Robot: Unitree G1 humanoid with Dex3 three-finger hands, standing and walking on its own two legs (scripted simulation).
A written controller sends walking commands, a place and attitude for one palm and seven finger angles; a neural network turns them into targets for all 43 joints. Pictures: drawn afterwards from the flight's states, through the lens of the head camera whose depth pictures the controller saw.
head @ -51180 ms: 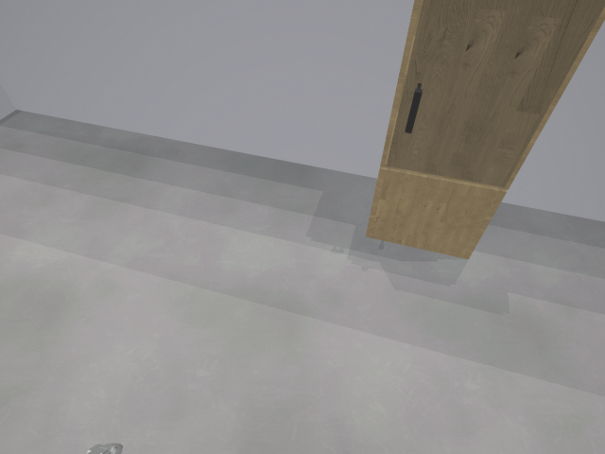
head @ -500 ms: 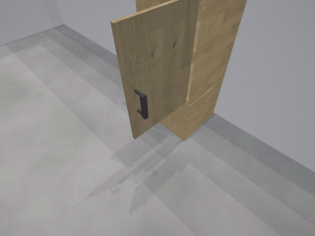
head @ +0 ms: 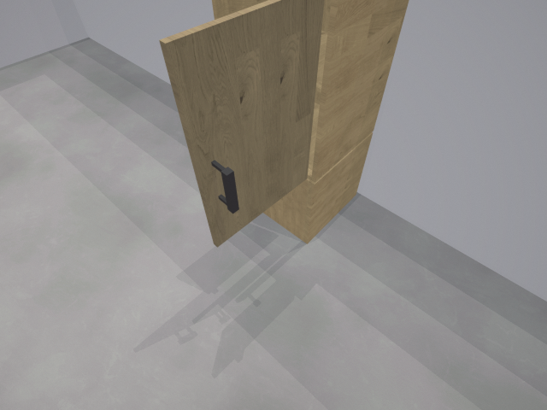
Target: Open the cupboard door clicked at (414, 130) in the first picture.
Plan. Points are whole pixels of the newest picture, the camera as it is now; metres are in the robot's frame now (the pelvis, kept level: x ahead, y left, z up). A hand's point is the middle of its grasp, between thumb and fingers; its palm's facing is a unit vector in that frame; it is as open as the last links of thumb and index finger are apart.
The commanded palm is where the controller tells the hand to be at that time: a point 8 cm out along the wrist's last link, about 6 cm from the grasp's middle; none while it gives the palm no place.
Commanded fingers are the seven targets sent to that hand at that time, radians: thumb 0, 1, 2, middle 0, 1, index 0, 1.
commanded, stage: look to check the result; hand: left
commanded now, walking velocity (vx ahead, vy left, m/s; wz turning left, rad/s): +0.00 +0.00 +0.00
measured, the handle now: (225, 187) +0.60 +0.15 -0.10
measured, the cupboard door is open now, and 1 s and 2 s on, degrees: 87 87 87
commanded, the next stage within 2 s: stand and wait in 0.34 s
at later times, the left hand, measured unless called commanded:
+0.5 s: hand out of the picture +0.04 +0.22 -0.17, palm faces -0.01 -0.95 -0.30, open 7.4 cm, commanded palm none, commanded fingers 0.00 0.90 0.90 -0.20 -0.30 -0.20 -0.30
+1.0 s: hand out of the picture +0.06 +0.22 -0.16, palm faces -0.02 -0.95 -0.31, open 7.4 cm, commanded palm none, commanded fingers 0.00 0.90 0.90 -0.20 -0.30 -0.20 -0.30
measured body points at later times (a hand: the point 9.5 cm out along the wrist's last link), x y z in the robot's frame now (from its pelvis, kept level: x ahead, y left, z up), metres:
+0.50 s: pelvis +0.01 +0.00 +0.00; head +0.03 -0.02 +0.45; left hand +0.04 +0.26 -0.14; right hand +0.06 -0.27 -0.16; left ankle +0.05 +0.12 -0.74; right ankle -0.07 -0.08 -0.74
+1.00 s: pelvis +0.02 +0.00 +0.00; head +0.03 -0.01 +0.45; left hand +0.07 +0.27 -0.14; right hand +0.06 -0.27 -0.15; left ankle +0.05 +0.12 -0.74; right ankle -0.07 -0.08 -0.74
